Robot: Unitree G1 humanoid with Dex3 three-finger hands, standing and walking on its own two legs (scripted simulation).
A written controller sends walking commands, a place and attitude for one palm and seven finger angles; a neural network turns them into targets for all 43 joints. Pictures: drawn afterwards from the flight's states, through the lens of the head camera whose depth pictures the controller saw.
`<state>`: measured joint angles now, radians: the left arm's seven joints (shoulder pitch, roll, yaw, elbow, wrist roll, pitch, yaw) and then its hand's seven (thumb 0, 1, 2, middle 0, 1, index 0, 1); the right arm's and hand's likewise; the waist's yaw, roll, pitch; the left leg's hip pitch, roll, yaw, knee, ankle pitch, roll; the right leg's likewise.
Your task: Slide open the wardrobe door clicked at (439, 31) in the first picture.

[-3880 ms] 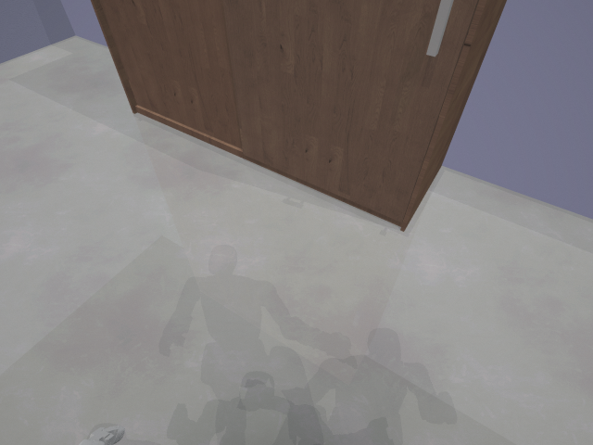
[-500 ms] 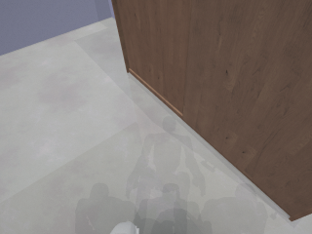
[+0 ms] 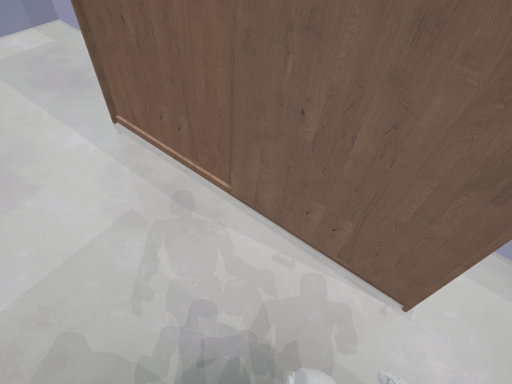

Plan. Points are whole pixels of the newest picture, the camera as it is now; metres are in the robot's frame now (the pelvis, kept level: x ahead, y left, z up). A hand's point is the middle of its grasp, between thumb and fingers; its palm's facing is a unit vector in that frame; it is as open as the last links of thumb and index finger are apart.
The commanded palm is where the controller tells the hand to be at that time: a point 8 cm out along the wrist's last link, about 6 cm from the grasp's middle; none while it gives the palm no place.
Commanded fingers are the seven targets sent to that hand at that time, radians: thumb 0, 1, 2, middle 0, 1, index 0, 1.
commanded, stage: turn to face it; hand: right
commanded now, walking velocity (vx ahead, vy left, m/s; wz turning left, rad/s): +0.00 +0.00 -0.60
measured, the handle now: out of the picture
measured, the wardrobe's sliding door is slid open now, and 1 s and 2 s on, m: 0.00 0.00 0.00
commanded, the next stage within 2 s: take the last steps up to it in 0.80 s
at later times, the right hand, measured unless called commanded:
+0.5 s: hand out of the picture -0.05 -0.28 -0.17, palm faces +0.36 +0.89 -0.27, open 7.4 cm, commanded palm none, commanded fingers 0.00 -0.90 -0.90 0.20 0.30 0.20 0.30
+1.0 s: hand out of the picture -0.04 -0.20 -0.15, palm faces +0.48 +0.84 -0.25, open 7.3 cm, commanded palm none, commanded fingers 0.00 -0.90 -0.90 0.20 0.30 0.20 0.30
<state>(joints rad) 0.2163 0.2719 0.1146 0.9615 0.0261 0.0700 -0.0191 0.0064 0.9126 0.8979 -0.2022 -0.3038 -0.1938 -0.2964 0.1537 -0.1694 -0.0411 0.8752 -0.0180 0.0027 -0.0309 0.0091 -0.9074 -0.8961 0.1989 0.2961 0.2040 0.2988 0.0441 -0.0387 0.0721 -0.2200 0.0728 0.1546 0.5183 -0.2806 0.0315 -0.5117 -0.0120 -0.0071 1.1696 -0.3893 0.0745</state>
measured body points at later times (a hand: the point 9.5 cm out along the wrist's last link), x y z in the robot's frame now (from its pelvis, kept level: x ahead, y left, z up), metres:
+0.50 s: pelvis -0.02 -0.05 +0.00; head +0.00 -0.08 +0.45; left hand +0.17 +0.15 -0.12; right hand -0.07 -0.33 -0.15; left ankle +0.01 +0.11 -0.66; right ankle -0.04 -0.14 -0.74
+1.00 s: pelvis -0.03 +0.00 +0.00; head +0.00 +0.01 +0.45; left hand +0.12 +0.21 -0.16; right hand -0.07 -0.24 -0.13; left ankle +0.02 +0.09 -0.74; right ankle -0.12 -0.13 -0.67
